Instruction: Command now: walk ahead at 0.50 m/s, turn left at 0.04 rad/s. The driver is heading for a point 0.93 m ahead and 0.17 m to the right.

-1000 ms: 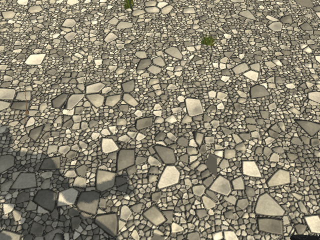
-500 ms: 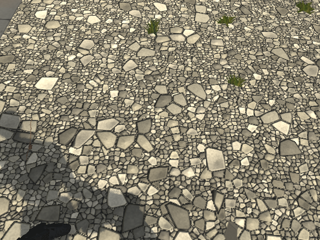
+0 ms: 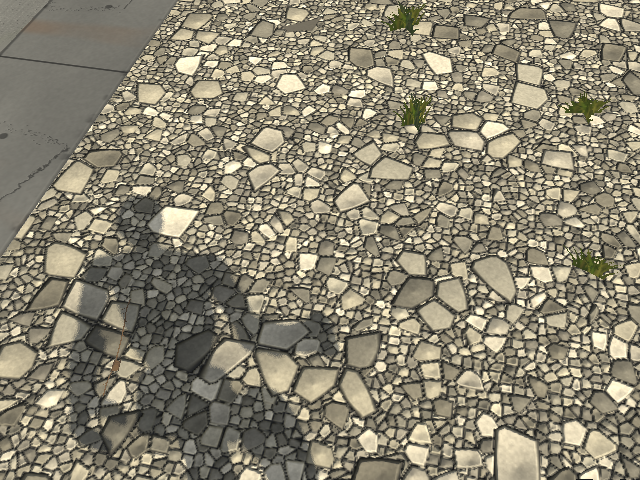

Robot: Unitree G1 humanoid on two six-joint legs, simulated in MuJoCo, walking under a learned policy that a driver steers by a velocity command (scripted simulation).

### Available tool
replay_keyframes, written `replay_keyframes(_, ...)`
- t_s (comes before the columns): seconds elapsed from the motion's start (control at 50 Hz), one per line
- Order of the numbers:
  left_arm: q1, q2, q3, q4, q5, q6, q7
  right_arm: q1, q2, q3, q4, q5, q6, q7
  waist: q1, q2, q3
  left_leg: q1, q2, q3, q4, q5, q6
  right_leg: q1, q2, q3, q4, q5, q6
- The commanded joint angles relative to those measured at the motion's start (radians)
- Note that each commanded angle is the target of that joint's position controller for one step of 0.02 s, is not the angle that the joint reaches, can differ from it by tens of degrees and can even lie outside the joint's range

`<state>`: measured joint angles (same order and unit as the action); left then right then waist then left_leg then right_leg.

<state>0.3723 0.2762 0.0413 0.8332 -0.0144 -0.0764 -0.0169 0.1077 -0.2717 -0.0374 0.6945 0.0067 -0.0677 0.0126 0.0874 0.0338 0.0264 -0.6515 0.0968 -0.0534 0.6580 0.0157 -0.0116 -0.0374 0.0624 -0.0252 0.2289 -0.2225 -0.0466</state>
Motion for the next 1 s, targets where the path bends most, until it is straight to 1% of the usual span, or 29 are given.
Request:
replay_keyframes(0.02, 0.024, 0.176, 0.042, -0.033, -0.008, -0.002, 0.008, -0.126, -0.052, -0.008, -0.094, 0.009, -0.023, 0.015, 0.005, -0.099, 0.03, 0.057, -0.035, 0.032, -0.094, 0.066, 0.009, -0.029, -0.268, 0.129, -0.068, 0.276, -0.147)
replay_keyframes(0.1, 0.026, 0.201, 0.052, -0.012, -0.011, 0.021, 0.018, -0.113, -0.091, -0.023, -0.102, 0.008, -0.03, 0.03, -0.042, -0.12, 0.009, 0.129, -0.065, 0.043, -0.165, -0.069, 0.06, 0.085, -0.313, 0.138, 0.036, 0.457, -0.114)
replay_keyframes(0.12, 0.006, 0.207, 0.053, -0.014, -0.013, 0.026, 0.021, -0.031, -0.116, -0.036, -0.079, 0.003, -0.03, 0.028, -0.096, -0.122, -0.042, 0.256, -0.092, 0.07, -0.194, -0.075, 0.083, 0.08, -0.291, 0.11, 0.135, 0.61, -0.095)
replay_keyframes(0.14, 0.003, 0.186, 0.043, -0.018, -0.008, 0.029, 0.024, 0.116, -0.163, -0.061, -0.034, -0.001, -0.029, 0.019, -0.164, -0.105, -0.141, 0.478, -0.092, 0.073, -0.197, -0.056, 0.116, 0.015, -0.241, 0.071, 0.311, 0.66, -0.067)
replay_keyframes(0.16, 0.005, 0.133, 0.019, -0.049, 0.021, 0.026, 0.027, 0.304, -0.238, -0.081, -0.002, -0.013, -0.024, 0.007, -0.228, 0.011, -0.301, 0.789, 0.101, -0.144, -0.151, -0.016, 0.187, -0.192, -0.182, 0.029, 0.626, 0.381, -0.03)
replay_keyframes(0.18, 0.135, 0.022, -0.013, -0.061, 0.014, 0.006, 0.018, 0.328, -0.292, -0.091, 0.019, -0.005, -0.018, 0.012, -0.152, 0.269, -0.409, 1.073, 0.293, -0.593, -0.251, -0.25, 0.339, -0.579, -0.006, 0.044, 0.939, -0.314, 0.025)
replay_keyframes(0.2, 0.06, 0.132, 0.011, -0.05, -0.007, -0.011, 0.012, 0.326, -0.19, -0.065, 0.011, 0.008, -0.017, 0.012, -0.201, 0.159, -0.358, 1.03, 0.268, -0.634, -0.324, -0.395, 0.306, -0.692, -0.054, 0.151, 1.035, -0.359, 0.015)
replay_keyframes(0.22, -0.038, 0.171, 0.024, -0.085, -0.026, -0.023, 0.007, 0.257, -0.162, -0.052, 0.007, 0.007, -0.018, 0.009, -0.192, 0.116, -0.215, 0.906, 0.236, -0.492, -0.35, -0.363, 0.269, -0.743, -0.1, 0.13, 1.036, -0.267, 0.005)
replay_keyframes(0.24, -0.086, 0.16, 0.022, -0.095, -0.02, -0.027, 0.01, 0.191, -0.149, -0.046, 0.0, 0.0, -0.019, 0.009, -0.162, 0.041, -0.14, 0.771, 0.198, -0.394, -0.375, -0.253, 0.254, -0.714, -0.144, 0.102, 0.995, -0.176, 0.009)
replay_keyframes(0.26, -0.106, 0.15, 0.026, -0.097, -0.002, -0.025, 0.012, 0.147, -0.125, -0.039, -0.002, -0.009, -0.02, 0.012, -0.135, 0.015, -0.082, 0.664, 0.166, -0.327, -0.409, -0.163, 0.251, -0.684, -0.168, 0.096, 0.944, -0.119, 0.018)
replay_keyframes(0.28, -0.081, 0.138, 0.027, -0.095, 0.0, -0.017, 0.009, 0.123, -0.114, -0.035, -0.002, -0.018, -0.024, 0.012, -0.1, 0.055, -0.077, 0.591, 0.15, -0.287, -0.434, -0.095, 0.256, -0.622, -0.191, 0.104, 0.921, -0.084, 0.027)
replay_keyframes(0.3, -0.059, 0.122, 0.024, -0.087, 0.0, -0.007, 0.009, 0.111, -0.104, -0.034, 0.002, -0.015, -0.029, 0.014, -0.082, 0.06, -0.074, 0.55, 0.134, -0.251, -0.46, -0.064, 0.261, -0.587, -0.198, 0.102, 0.896, -0.072, 0.037)
replay_keyframes(0.38, -0.137, 0.086, 0.016, -0.111, 0.012, 0.016, 0.015, 0.132, -0.139, -0.044, 0.045, -0.006, -0.041, 0.004, -0.079, 0.022, -0.016, 0.479, 0.116, -0.135, -0.525, 0.028, 0.27, -0.625, -0.209, 0.083, 0.738, 0.055, 0.076)
replay_keyframes(0.46, -0.272, 0.059, 0.004, -0.142, 0.011, 0.004, 0.004, 0.181, -0.161, -0.046, 0.084, 0.0, -0.032, -0.007, -0.125, 0.013, 0.012, 0.49, 0.072, -0.04, -0.536, 0.032, 0.227, -0.59, -0.179, 0.055, 0.479, 0.276, 0.073)
replay_keyframes(0.5, -0.339, 0.057, 0.001, -0.161, 0.005, -0.002, -0.004, 0.227, -0.176, -0.049, 0.11, 0.007, -0.027, -0.008, -0.153, 0.01, 0.024, 0.521, 0.082, -0.032, -0.53, 0.006, 0.22, -0.569, -0.158, 0.04, 0.399, 0.322, 0.068)
replay_keyframes(0.54, -0.384, 0.06, 0.002, -0.18, 0.009, -0.009, -0.014, 0.252, -0.173, -0.046, 0.136, 0.006, -0.014, -0.013, -0.163, 0.009, 0.038, 0.573, 0.093, -0.025, -0.475, 0.124, 0.206, -0.56, -0.135, 0.036, 0.333, 0.326, 0.054)
replay_keyframes(0.6, -0.354, 0.087, 0.013, -0.181, 0.02, -0.018, -0.028, 0.25, -0.183, -0.048, 0.159, 0.004, 0.007, -0.022, -0.128, 0.046, -0.013, 0.657, 0.111, -0.033, -0.35, 0.294, 0.16, -0.484, -0.102, 0.04, 0.275, 0.268, 0.012)
replay_keyframes(0.64, -0.19, 0.133, 0.036, -0.126, 0.033, -0.022, -0.022, 0.211, -0.182, -0.047, 0.155, 0.005, 0.016, -0.028, -0.038, 0.036, -0.11, 0.648, 0.051, -0.005, -0.159, 0.44, 0.111, -0.25, -0.061, 0.003, 0.208, 0.351, -0.028)
replay_keyframes(0.66, -0.09, 0.195, 0.05, -0.107, 0.045, -0.022, -0.013, 0.233, -0.145, -0.032, 0.141, -0.013, 0.013, -0.03, -0.012, -0.04, -0.226, 0.538, -0.013, 0.033, 0.035, 0.259, 0.064, -0.015, -0.172, 0.088, 0.266, 0.731, -0.071)
replay_keyframes(0.68, -0.044, 0.23, 0.048, -0.106, 0.065, -0.01, -0.005, 0.388, -0.044, 0.002, 0.156, -0.028, 0.002, -0.022, -0.053, -0.266, -0.38, 0.211, -0.139, 0.05, 0.406, -0.371, -0.015, 0.353, -0.44, 0.396, 0.325, 1.057, -0.26)
replay_keyframes(0.7, -0.005, 0.154, 0.032, -0.089, 0.04, 0.004, -0.01, 0.439, -0.082, -0.004, 0.198, -0.011, 0.0, -0.014, -0.032, -0.267, -0.505, 0.162, -0.162, -0.082, 0.543, -0.716, -0.032, 0.384, -0.483, 0.534, 0.281, 1.01, -0.324)
replay_keyframes(0.72, -0.066, 0.143, 0.028, -0.096, 0.021, 0.014, -0.013, 0.367, -0.161, -0.027, 0.189, 0.015, 0.007, -0.012, -0.03, -0.182, -0.395, 0.114, -0.116, -0.095, 0.597, -0.696, -0.032, 0.265, -0.438, 0.446, 0.238, 0.829, -0.283)
replay_keyframes(0.74, -0.147, 0.124, 0.022, -0.103, 0.017, 0.019, -0.009, 0.278, -0.155, -0.028, 0.168, 0.021, 0.019, -0.021, -0.047, -0.124, -0.27, 0.074, -0.077, -0.053, 0.565, -0.638, -0.037, 0.136, -0.389, 0.369, 0.195, 0.688, -0.239)
replay_keyframes(0.76, -0.208, 0.094, 0.011, -0.104, 0.021, 0.02, -0.008, 0.229, -0.138, -0.029, 0.161, 0.01, 0.036, -0.032, -0.069, -0.086, -0.182, 0.085, -0.044, -0.036, 0.501, -0.581, -0.044, -0.004, -0.353, 0.314, 0.15, 0.604, -0.215)
replay_keyframes(0.78, -0.253, 0.078, 0.006, -0.103, 0.029, 0.021, -0.007, 0.228, -0.123, -0.03, 0.162, 0.001, 0.055, -0.042, -0.103, -0.1, -0.143, 0.166, -0.015, -0.036, 0.419, -0.53, -0.048, -0.134, -0.325, 0.268, 0.107, 0.53, -0.193)
replay_keyframes(0.84, -0.306, 0.083, 0.011, -0.086, 0.049, 0.02, -0.004, 0.264, -0.062, -0.017, 0.182, -0.01, 0.082, -0.059, -0.14, -0.165, -0.14, 0.35, -0.029, 0.004, 0.203, -0.452, -0.059, -0.285, -0.271, 0.176, 0.052, 0.466, -0.184)
replay_keyframes(0.88, -0.281, 0.127, 0.027, -0.068, 0.031, 0.026, 0.004, 0.235, -0.073, -0.018, 0.182, -0.01, 0.082, -0.058, -0.116, -0.169, -0.168, 0.386, -0.037, 0.028, 0.118, -0.358, -0.042, -0.283, -0.271, 0.19, -0.003, 0.148, -0.186)
replay_keyframes(0.92, -0.263, 0.182, 0.046, -0.056, 0.012, 0.037, 0.014, 0.183, -0.107, -0.029, 0.167, -0.007, 0.078, -0.053, -0.095, -0.195, -0.13, 0.352, -0.048, 0.049, 0.108, -0.339, -0.016, -0.295, -0.295, 0.258, -0.072, -0.194, -0.181)
replay_keyframes(1.0, -0.253, 0.166, 0.047, -0.037, -0.008, 0.041, 0.026, 0.146, -0.094, -0.032, 0.173, -0.006, 0.044, -0.037, -0.107, -0.155, -0.062, 0.371, -0.044, 0.062, -0.03, -0.308, 0.038, -0.306, -0.31, 0.285, -0.095, -0.302, -0.154)
